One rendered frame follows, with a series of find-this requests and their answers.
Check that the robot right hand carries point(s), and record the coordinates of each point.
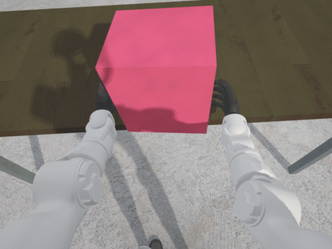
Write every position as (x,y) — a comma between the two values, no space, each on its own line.
(230,103)

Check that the carton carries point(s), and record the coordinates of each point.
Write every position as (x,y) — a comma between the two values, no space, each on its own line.
(158,67)

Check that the left robot upper arm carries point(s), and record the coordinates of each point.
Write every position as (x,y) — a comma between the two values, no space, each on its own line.
(63,192)

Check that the right robot forearm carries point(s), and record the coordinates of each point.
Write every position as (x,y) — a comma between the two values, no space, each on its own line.
(242,156)

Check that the left robot forearm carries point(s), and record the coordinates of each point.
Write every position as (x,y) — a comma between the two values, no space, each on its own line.
(97,143)

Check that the robot left hand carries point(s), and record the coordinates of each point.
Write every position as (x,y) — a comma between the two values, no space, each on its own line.
(103,100)

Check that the right robot upper arm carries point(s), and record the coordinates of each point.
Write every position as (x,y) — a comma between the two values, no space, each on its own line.
(272,213)

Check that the table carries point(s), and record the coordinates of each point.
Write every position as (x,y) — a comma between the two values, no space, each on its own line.
(275,54)

